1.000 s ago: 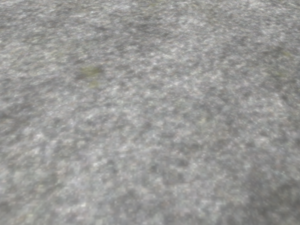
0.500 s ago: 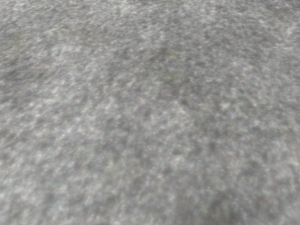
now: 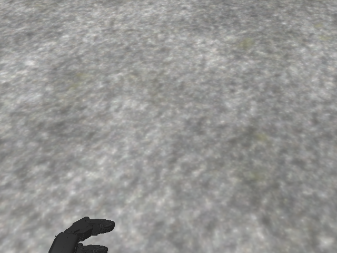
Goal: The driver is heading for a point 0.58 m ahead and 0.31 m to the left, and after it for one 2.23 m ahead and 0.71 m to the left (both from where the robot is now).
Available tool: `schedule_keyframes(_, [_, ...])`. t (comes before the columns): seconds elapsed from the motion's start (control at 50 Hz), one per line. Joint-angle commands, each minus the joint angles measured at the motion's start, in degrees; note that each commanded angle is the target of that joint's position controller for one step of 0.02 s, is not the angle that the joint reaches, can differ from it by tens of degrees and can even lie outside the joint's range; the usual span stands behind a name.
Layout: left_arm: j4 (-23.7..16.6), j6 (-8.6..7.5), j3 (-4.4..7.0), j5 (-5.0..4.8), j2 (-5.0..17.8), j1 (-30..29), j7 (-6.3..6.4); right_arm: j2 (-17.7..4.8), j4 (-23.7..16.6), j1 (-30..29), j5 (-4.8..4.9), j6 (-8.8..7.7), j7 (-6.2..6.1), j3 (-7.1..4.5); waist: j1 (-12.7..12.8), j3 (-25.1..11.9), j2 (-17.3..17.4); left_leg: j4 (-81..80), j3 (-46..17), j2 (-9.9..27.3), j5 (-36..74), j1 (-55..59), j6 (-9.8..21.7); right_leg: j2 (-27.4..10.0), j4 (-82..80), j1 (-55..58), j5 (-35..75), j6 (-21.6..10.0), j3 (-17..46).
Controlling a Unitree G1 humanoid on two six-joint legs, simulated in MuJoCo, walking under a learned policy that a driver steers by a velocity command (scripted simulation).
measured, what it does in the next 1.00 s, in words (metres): walks ahead, turning left: right foot, then left foot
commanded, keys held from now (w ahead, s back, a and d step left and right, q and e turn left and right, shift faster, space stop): w+q+shift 0.72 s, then e+shift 0.28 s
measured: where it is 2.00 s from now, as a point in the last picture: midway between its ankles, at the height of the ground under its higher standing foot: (105, 168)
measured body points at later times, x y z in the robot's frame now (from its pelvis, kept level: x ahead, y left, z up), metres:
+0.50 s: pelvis +0.44 -0.05 +0.00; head +0.46 -0.04 +0.44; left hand +0.24 +0.18 -0.12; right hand +0.79 -0.14 -0.05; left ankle +0.53 +0.10 -0.66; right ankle +0.34 -0.22 -0.73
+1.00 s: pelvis +0.81 +0.16 -0.01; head +0.84 +0.18 +0.44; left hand +0.76 +0.44 -0.11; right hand +1.02 -0.02 -0.14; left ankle +0.66 +0.09 -0.73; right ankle +1.03 +0.24 -0.70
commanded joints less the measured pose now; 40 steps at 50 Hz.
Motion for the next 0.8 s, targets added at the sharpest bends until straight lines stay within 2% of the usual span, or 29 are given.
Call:
schedule_keyframes(0.02, [-4.84,0.84,1.07,-2.0,6.14,-3.93,-0.63,-9.03,-7.0,-7.78,0.89,-2.88,0.05,-2.58,3.02,8.04,-1.81,-18.01,-17.58,11.94,5.09,-24.32,6.11,0.3,-19.54,15.08,12.96,1.44,-8.05])
schedule_keyframes(0.06, [-5.36,0.79,1.13,-3.25,5.74,-5.87,-0.48,-9.69,-6.96,-5.78,1.44,-2.75,0.76,-3.21,-0.23,4.84,0.77,-15.65,-17.58,11.89,12.79,-17.83,3.56,2.57,-27.01,18.62,20.43,0.79,-9.21])
schedule_keyframes(0.12, [-5.46,0.04,2.1,-2.97,8.25,-5.74,0.26,-10.66,-7.0,-3.57,0.76,-2.04,0.49,-4.12,-1.63,1.32,3.21,-7.28,-19.74,13.43,23.5,-3.94,0.79,5.27,-36.11,19.36,16.32,0.0,-8.19])
schedule_keyframes(0.14, [-4.48,-0.38,3.05,-2.93,10.32,-2.39,0.74,-11.62,-7.21,-3.82,0.41,-2.01,0.33,-4.4,0.05,-1.81,3.19,-1.18,-20.05,13.59,30.6,-0.86,-0.47,6.82,-37.62,23.65,11.65,-0.6,-7.92])
schedule_keyframes(0.16, [-2.57,-0.9,4.3,-3.01,12.78,5.23,1.33,-13.3,-7.48,-5.36,0.12,-2.11,0.55,-4.75,4.75,-7.22,2.03,9.25,-18.48,12.4,35.22,-0.21,-1.87,7.47,-38.6,32.34,7.6,-1.49,-8.11])
schedule_keyframes(0.18, [0.07,-1.47,5.87,-2.49,15.76,17.23,2.14,-12.93,-8.41,-8.55,0.2,-2.71,0.73,-4.7,11.47,-13.39,1.5,23.41,-16.72,10.41,30.58,-7.57,-3.03,3.17,-35.68,46.71,2.89,-2.92,-5.25])
schedule_keyframes(0.2, [2.27,-1.63,7.67,-0.85,20.1,30.85,3.21,-4.77,-10.89,-10.74,0.19,-3.53,0.3,-2.55,15.46,-21.18,-7.41,42.42,-11.6,8.16,0.32,-17.7,-2.55,-12.23,-36.2,60.02,-18.05,-4.19,9.64])
schedule_keyframes(0.22, [2.07,-0.8,9.0,0.02,25.2,24.9,2.83,0.07,-15.56,-4.33,3.19,-3.35,0.62,-0.56,7.57,-27.51,-27.84,56.34,-4.8,5.43,-15.02,-33.74,-4.37,-24.97,-50.4,65.88,-31.33,-10.88,44.68])
schedule_keyframes(0.24, [0.7,-0.13,8.56,-0.37,18.16,18.47,2.45,-4.97,-13.25,-9.18,1.3,-1.75,-0.13,-0.74,8.08,-16.95,-14.46,59.91,-2.75,11.67,-7.89,-40.56,-3.87,-20.89,-51.64,58.05,-39.17,-11.14,39.72])
schedule_keyframes(0.26, [0.7,0.05,7.34,-1.05,13.05,15.71,2.15,-6.45,-13.56,-14.0,0.09,-1.13,0.41,-1.27,8.7,-9.9,-7.3,56.93,-1.03,13.74,-3.03,-40.89,-4.24,-17.43,-50.06,51.18,-28.25,-9.76,26.48])
schedule_keyframes(0.28, [2.21,0.08,6.87,-0.77,10.93,15.77,1.8,-6.1,-13.83,-16.37,-0.33,-0.65,1.19,-1.35,8.15,-5.76,-2.63,54.65,-0.65,15.58,-1.15,-39.2,-4.9,-14.73,-49.98,45.37,-14.7,-8.77,17.14])
schedule_keyframes(0.3, [4.44,-0.14,6.6,-1.01,10.11,17.95,1.91,-4.86,-15.09,-18.81,-1.17,-0.05,2.18,-1.17,7.61,-3.43,-3.23,53.34,-0.92,17.12,-0.98,-38.68,-5.11,-12.48,-50.19,42.13,-6.9,-7.9,10.28])
schedule_keyframes(0.34, [8.38,-1.11,5.98,-2.14,7.15,21.46,1.22,-1.85,-17.27,-20.63,-1.26,1.47,3.36,-0.23,5.99,-1.36,-6.81,53.36,-0.19,18.71,-0.45,-39.98,-5.29,-10.62,-50.62,40.13,4.38,-6.12,2.11])
schedule_keyframes(0.36, [9.31,-1.61,5.9,-2.72,6.52,21.85,0.79,-1.18,-18.58,-22.22,-1.23,2.03,3.65,0.17,5.3,-0.67,-6.47,52.96,0.21,19.13,0.2,-41.11,-5.3,-10.58,-51.34,39.41,9.52,-5.72,-1.22])
schedule_keyframes(0.44, [10.49,-3.12,6.37,-2.7,9.01,18.84,0.57,-1.28,-23.56,-28.15,-1.24,2.56,4.65,1.55,2.22,3.68,-5.91,42.76,3.14,19.73,10.15,-38.87,-5.36,-9.51,-56.31,33.06,22.23,-5.15,-13.66])
schedule_keyframes(0.5, [12.64,-3.02,6.61,-2.64,10.4,21.64,1.01,-1.76,-24.84,-35.36,-1.29,2.49,5.68,2.24,4.03,8.21,-2.13,27.15,11.42,16.73,13.88,-32.89,-3.33,-5.71,-59.27,33.86,31.49,-3.38,-22.32])
schedule_keyframes(0.54, [13.14,-2.57,7.17,-2.58,13.43,24.67,1.66,-2.18,-23.96,-34.83,-1.19,2.27,5.73,2.23,3.23,5.85,-3.63,21.95,16.26,11.85,12.72,-24.33,-1.2,-5.72,-53.05,37.78,59.81,-1.92,-25.34])
schedule_keyframes(0.56, [13.21,-1.93,7.66,-2.56,15.35,25.65,2.3,-3.05,-23.04,-32.09,-1.16,2.16,5.42,1.94,1.24,3.28,-5.37,20.91,17.06,9.66,10.62,-20.34,-0.38,-6.69,-47.31,40.4,70.91,-1.49,-25.45])
schedule_keyframes(0.58, [12.9,-0.99,8.19,-2.42,17.25,24.83,2.85,-4.61,-21.31,-26.07,-1.19,1.99,4.94,1.29,-2.52,-0.4,-6.39,20.0,16.23,8.02,8.39,-13.23,0.66,-8.04,-38.19,40.71,76.66,-1.46,-25.06])
schedule_keyframes(0.6, [11.85,-0.1,8.65,-2.26,18.75,22.31,3.15,-6.75,-18.24,-15.72,-1.15,1.86,4.26,0.14,-7.65,-5.24,-7.32,19.5,14.27,6.89,6.44,-2.1,2.25,-9.58,-25.52,37.91,79.24,-2.12,-23.72])
schedule_keyframes(0.62, [10.34,0.57,8.73,-2.08,18.63,19.48,2.77,-9.54,-13.83,-3.01,-1.01,1.41,3.05,-1.65,-12.5,-10.08,-5.63,14.15,9.54,6.98,6.51,14.5,4.6,-9.18,-7.41,28.7,68.74,-2.91,-22.69])
schedule_keyframes(0.64, [9.64,0.78,8.59,-1.87,15.51,17.72,1.7,-12.78,-12.54,-3.85,1.23,2.11,1.28,-4.02,-10.08,-8.67,5.42,10.36,0.47,11.19,2.88,25.19,5.7,2.32,15.07,12.31,9.5,-1.97,-22.57])
schedule_keyframes(0.66, [2.85,-0.28,6.97,-2.12,10.79,23.15,1.37,-20.33,-15.56,-9.62,-1.21,3.16,1.06,-4.94,-0.38,-14.61,12.86,8.12,-28.62,25.7,12.99,37.64,16.26,6.34,34.2,-8.3,-15.2,0.66,-15.56])
schedule_keyframes(0.68, [-0.07,-1.81,6.74,-2.76,13.43,16.82,1.34,-18.91,-17.3,-5.12,-1.33,3.8,-0.04,-5.23,-5.45,-20.7,3.77,-3.4,-40.84,29.09,-2.58,38.87,19.58,5.67,34.37,-14.38,-11.0,0.38,-5.1])
schedule_keyframes(0.7, [-0.36,-2.62,6.36,-2.75,13.59,14.1,1.22,-15.62,-15.56,-6.81,-0.76,3.33,-0.74,-4.76,-3.02,-9.71,-1.68,-9.87,-40.0,28.77,-7.53,27.79,16.66,2.24,26.28,-15.42,-8.03,-0.38,-4.0])
schedule_keyframes(0.72, [-0.24,-2.42,6.23,-2.28,13.24,13.13,1.24,-12.68,-14.41,-9.01,-0.48,2.46,-0.97,-3.93,0.96,-2.33,-4.65,-11.12,-35.16,26.07,-4.69,16.34,13.89,0.05,18.72,-11.46,-7.23,-0.35,-4.23])
schedule_keyframes(0.76, [2.73,0.37,5.72,-0.78,11.76,18.4,1.32,-8.25,-14.93,-14.63,-0.43,0.2,-1.47,-1.89,7.56,3.57,-7.45,-9.93,-22.59,23.48,21.67,-2.01,11.14,-2.61,11.63,0.2,-8.45,0.85,-5.89])
schedule_keyframes(0.78, [3.38,1.57,5.56,-0.63,10.65,19.49,1.19,-6.47,-14.32,-14.93,-0.02,-0.87,-1.04,-1.01,8.83,3.94,-7.87,-9.89,-17.71,22.24,32.92,-8.06,10.04,-3.23,6.96,5.28,-9.65,1.45,-6.8])
schedule_keyframes(0.8, [3.16,1.9,5.2,-0.98,9.18,18.75,0.95,-6.55,-13.26,-14.78,-0.12,-1.73,-0.55,-0.87,9.01,4.09,-7.2,-10.02,-12.65,20.28,41.83,-11.45,8.74,-2.63,1.14,8.36,-7.0,1.35,-8.53])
